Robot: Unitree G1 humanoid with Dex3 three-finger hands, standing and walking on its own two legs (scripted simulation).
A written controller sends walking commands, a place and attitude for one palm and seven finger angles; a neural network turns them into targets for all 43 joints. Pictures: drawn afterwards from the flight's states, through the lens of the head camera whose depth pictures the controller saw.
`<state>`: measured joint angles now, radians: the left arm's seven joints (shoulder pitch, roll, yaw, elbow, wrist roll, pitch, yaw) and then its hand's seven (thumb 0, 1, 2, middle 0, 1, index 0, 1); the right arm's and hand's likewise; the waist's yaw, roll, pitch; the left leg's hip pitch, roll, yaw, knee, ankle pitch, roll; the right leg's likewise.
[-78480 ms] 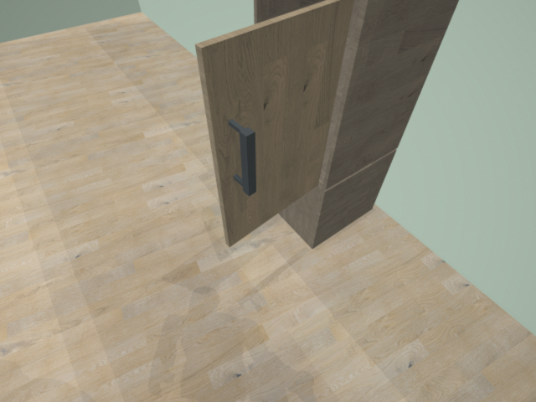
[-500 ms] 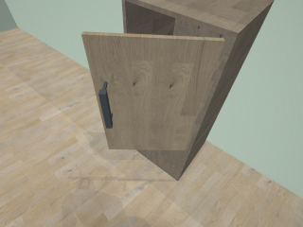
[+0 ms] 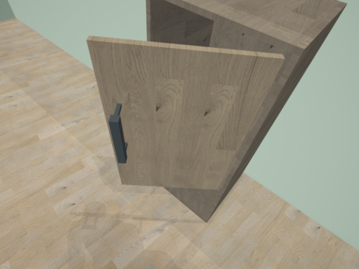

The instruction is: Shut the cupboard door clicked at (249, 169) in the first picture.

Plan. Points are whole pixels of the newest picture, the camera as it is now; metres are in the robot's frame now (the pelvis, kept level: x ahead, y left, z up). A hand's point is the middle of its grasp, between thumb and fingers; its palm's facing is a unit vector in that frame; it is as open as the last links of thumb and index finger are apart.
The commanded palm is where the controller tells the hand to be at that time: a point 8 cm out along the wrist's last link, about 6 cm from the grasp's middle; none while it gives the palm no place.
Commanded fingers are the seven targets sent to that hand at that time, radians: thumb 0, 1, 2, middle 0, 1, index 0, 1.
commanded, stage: come to a stop and stand still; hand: left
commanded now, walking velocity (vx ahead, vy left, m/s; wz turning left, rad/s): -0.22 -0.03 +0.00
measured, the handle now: (120, 135) +0.43 +0.19 +0.02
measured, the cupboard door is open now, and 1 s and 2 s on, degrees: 38 38 38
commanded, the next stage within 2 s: look again from close up in 0.78 s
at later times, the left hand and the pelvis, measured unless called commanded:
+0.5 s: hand out of the picture +0.04 +0.16 -0.16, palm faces +0.04 -0.98 -0.21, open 7.3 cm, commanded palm none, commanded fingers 0.00 0.90 0.90 -0.20 -0.30 -0.20 -0.30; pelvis -0.01 -0.03 +0.01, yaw +1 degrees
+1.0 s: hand out of the picture -0.06 +0.15 -0.16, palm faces +0.03 -0.98 -0.19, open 7.3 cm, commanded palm none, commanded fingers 0.00 0.90 0.90 -0.20 -0.30 -0.20 -0.30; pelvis -0.03 -0.01 +0.01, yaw +2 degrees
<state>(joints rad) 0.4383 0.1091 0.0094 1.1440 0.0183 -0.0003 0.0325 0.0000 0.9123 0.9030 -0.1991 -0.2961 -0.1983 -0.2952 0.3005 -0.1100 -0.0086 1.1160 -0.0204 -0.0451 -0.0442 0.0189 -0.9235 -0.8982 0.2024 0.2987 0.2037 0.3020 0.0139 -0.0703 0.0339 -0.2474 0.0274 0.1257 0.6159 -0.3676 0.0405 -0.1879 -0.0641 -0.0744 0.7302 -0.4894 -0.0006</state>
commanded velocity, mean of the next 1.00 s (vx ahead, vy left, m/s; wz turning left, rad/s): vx -0.03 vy -0.01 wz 0.00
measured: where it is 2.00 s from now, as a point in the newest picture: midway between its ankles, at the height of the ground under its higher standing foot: outside the picture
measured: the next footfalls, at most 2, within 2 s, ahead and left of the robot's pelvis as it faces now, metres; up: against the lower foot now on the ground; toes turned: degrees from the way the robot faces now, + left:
right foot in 0.08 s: +0.02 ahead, -0.13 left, +0.00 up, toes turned -4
